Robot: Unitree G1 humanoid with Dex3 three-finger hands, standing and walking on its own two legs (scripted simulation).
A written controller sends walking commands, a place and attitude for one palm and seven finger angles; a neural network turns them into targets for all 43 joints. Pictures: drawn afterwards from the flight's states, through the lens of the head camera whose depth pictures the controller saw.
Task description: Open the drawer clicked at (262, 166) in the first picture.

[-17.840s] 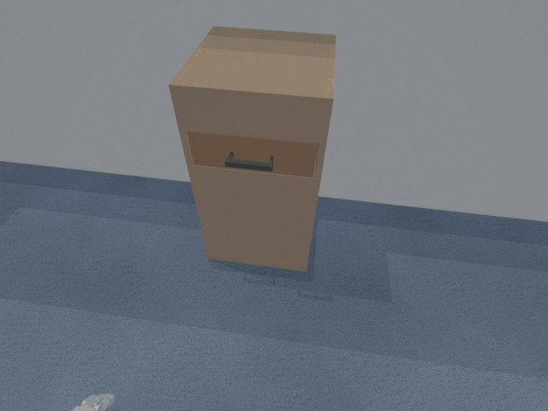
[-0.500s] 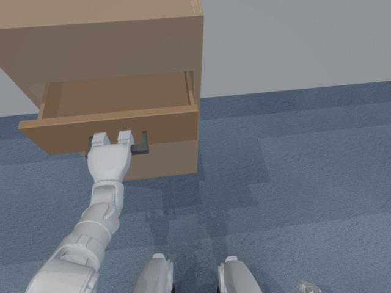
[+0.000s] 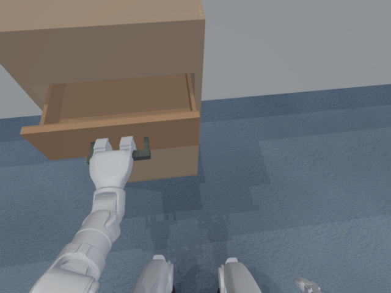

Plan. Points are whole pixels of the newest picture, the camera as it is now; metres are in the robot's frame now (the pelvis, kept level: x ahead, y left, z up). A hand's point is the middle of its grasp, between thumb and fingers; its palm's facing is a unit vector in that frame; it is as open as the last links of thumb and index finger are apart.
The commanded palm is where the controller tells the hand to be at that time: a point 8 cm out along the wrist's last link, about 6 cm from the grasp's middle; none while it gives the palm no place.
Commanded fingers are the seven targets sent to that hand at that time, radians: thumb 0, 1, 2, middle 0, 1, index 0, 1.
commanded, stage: pull the drawer open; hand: left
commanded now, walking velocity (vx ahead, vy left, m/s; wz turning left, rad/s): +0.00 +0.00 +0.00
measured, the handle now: (119, 150) +0.43 +0.19 -0.05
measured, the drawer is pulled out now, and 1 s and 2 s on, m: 0.13 0.17 0.21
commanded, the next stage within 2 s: none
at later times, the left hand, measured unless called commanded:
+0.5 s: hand (119, 183) +0.36 +0.19 -0.07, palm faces -0.02 -0.03 -1.00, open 5.4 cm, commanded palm +0.32 +0.17 -0.03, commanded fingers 0.00 0.90 0.90 -0.40 -1.35 -0.40 -1.35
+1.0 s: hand (119, 188) +0.35 +0.18 -0.07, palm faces -0.02 -0.03 -1.00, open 5.4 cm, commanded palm +0.31 +0.17 -0.03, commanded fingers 0.00 0.90 0.90 -0.40 -1.35 -0.40 -1.35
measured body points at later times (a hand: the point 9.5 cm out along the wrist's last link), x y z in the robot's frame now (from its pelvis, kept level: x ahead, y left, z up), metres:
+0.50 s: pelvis +0.00 +0.00 +0.00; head +0.10 +0.00 +0.44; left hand +0.35 +0.18 -0.02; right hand +0.11 -0.25 -0.14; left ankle +0.01 +0.11 -0.62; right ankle +0.00 -0.13 -0.62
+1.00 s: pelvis +0.00 +0.00 +0.00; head +0.10 -0.01 +0.44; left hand +0.34 +0.18 -0.02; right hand +0.12 -0.25 -0.14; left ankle +0.01 +0.11 -0.62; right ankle +0.00 -0.13 -0.62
